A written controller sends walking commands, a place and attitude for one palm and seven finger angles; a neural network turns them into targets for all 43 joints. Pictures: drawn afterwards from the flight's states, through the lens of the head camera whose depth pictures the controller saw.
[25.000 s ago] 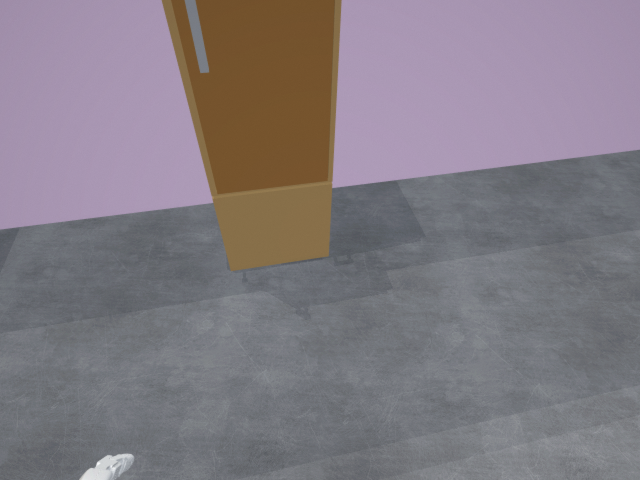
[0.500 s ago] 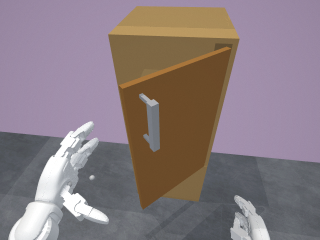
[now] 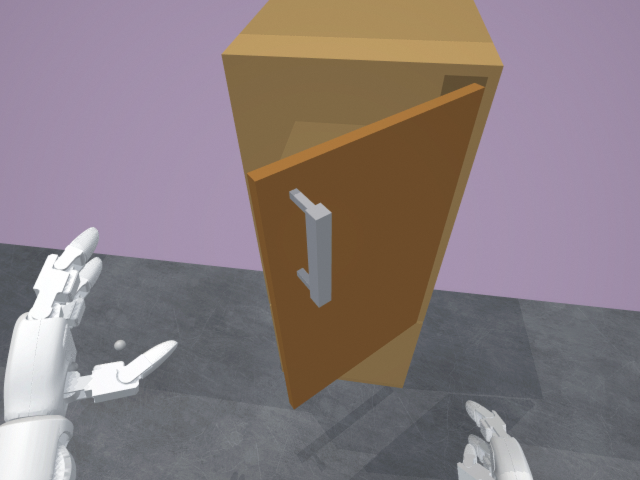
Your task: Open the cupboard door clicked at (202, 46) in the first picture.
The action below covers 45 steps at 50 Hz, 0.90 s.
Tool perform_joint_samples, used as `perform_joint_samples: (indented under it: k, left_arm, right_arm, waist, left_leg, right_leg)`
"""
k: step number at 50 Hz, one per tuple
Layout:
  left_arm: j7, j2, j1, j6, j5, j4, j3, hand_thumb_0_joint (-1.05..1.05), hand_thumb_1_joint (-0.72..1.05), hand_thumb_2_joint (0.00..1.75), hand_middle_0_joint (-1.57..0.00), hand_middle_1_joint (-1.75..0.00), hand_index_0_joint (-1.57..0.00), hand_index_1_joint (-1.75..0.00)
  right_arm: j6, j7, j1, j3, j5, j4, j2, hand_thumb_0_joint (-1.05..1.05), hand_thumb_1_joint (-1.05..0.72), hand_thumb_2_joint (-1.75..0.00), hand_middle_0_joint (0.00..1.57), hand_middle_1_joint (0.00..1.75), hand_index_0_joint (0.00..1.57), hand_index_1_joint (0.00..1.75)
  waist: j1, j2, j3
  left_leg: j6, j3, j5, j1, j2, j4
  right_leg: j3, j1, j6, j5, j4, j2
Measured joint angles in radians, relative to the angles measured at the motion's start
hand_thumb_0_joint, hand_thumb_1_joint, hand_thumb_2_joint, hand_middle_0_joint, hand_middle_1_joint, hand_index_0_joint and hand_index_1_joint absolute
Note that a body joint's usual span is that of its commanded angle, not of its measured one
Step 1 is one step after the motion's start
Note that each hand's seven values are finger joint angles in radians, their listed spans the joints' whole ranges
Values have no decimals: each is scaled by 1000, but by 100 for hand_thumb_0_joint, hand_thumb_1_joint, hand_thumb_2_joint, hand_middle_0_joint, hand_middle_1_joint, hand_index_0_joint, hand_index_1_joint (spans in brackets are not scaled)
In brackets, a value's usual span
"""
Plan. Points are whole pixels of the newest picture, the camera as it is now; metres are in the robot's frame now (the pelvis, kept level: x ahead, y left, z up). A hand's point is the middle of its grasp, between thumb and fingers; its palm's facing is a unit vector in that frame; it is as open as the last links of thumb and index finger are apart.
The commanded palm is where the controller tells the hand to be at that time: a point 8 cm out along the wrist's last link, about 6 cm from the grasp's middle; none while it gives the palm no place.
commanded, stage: draw the hand back to the body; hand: left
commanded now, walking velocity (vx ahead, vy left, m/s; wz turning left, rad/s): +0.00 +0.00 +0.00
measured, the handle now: (310, 250) +0.34 +0.06 +0.14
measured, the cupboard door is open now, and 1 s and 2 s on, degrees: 44 44 44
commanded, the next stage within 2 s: step back with the hand held close in 0.66 s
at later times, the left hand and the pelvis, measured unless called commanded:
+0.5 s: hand (101, 318) +0.21 +0.25 +0.15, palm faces +0.46 -0.81 -0.38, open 7.6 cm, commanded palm +0.16 +0.29 +0.17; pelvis +0.02 -0.01 +0.00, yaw +0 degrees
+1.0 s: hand (90, 337) +0.20 +0.26 +0.15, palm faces +0.38 -0.80 -0.47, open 7.4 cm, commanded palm +0.14 +0.30 +0.17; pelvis -0.01 +0.00 +0.00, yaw -1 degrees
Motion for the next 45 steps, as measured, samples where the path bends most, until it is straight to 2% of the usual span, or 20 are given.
perform_joint_samples:
  k: [16,21,26,32,40,45]
  left_arm:
    - [1,41,-29,-1,-18,68,132,1,66,80,-21,-30,-20,-30]
    - [7,26,-37,7,-20,74,135,1,79,86,-21,-30,-21,-30]
    - [2,18,-26,10,-18,61,109,1,85,88,-21,-30,-21,-30]
    - [-3,36,-21,8,-22,68,123,1,88,90,-21,-30,-21,-30]
    - [0,24,-32,10,-22,83,123,1,88,90,-21,-30,-21,-30]
    - [-9,61,-36,-35,-21,85,184,1,88,90,-22,-30,-21,-30]
  right_arm:
    - [50,0,-24,-32,8,2,-15,2,-91,-90,21,30,20,30]
    - [52,4,-26,-37,8,2,-24,2,-91,-90,20,30,20,30]
    - [53,6,-26,-39,5,4,-25,2,-91,-90,20,30,20,30]
    - [66,4,-27,-37,8,4,-11,2,-91,-90,20,30,20,30]
    - [65,6,-25,-37,8,7,-13,2,-91,-90,21,30,20,30]
    - [104,17,-39,-35,16,-22,-20,2,-91,-90,21,30,20,30]
  waist:
    - [5,-3,-6]
    - [6,1,-3]
    - [4,6,-7]
    - [2,3,-13]
    - [2,8,-10]
    - [-28,9,-8]
  left_leg:
    - [-6,8,-8,38,8,-38]
    - [-7,4,-8,38,10,-43]
    - [-8,3,-6,38,10,-48]
    - [-13,4,-6,42,17,-48]
    - [-14,4,1,44,19,-50]
    - [-12,-9,5,-21,25,-17]
  right_leg:
    - [8,32,-3,-7,-34,9]
    - [5,36,-5,-5,-43,11]
    - [3,35,-5,-6,-44,11]
    - [4,38,-10,-4,-49,18]
    - [4,42,-12,5,-53,20]
    - [-9,-1,-11,26,-60,27]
